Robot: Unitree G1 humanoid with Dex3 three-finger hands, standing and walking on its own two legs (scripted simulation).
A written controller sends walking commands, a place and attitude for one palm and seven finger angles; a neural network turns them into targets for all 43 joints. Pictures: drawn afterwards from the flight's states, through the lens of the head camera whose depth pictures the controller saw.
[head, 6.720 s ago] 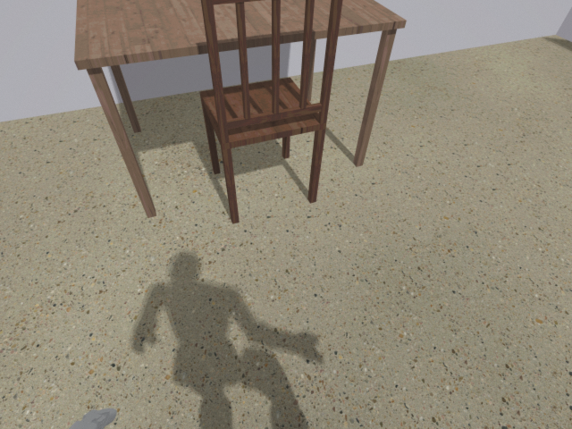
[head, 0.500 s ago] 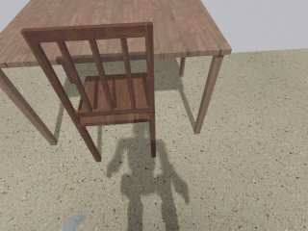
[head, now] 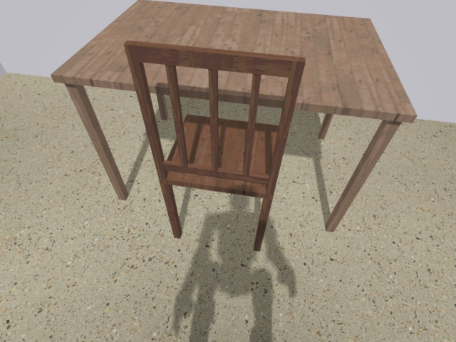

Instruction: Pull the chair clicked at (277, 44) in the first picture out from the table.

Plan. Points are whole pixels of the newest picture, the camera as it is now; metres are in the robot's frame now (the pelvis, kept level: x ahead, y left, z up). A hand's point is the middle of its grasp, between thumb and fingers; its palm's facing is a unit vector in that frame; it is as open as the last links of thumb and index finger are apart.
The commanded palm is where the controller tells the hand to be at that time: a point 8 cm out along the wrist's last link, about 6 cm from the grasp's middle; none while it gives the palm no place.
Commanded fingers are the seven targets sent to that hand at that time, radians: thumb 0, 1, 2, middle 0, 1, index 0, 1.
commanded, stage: take the last steps up to it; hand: left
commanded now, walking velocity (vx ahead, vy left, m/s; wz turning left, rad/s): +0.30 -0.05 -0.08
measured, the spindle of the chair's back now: (214, 126) +0.68 +0.13 -0.05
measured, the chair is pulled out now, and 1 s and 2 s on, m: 0.00 0.00 0.00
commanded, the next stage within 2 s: come to a stop and stand still in 0.46 s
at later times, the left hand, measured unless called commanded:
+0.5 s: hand (166, 281) +0.27 +0.18 -0.18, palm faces -0.08 -0.98 -0.20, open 7.4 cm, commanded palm none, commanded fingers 0.00 0.90 0.90 -0.20 -0.30 -0.20 -0.30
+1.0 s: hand (170, 281) +0.26 +0.17 -0.16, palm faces +0.01 -0.96 -0.29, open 7.3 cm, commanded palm none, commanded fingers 0.00 0.90 0.90 -0.20 -0.30 -0.20 -0.30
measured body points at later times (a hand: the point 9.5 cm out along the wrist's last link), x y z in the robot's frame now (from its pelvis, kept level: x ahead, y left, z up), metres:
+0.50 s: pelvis +0.16 +0.00 -0.02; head +0.19 +0.00 +0.43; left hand +0.27 +0.23 -0.16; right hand +0.05 -0.20 -0.17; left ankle +0.01 +0.12 -0.74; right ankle +0.26 -0.09 -0.73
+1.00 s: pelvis +0.21 -0.02 +0.00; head +0.22 -0.06 +0.44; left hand +0.26 +0.22 -0.14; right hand +0.25 -0.26 -0.17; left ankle +0.19 +0.15 -0.67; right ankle +0.26 -0.09 -0.74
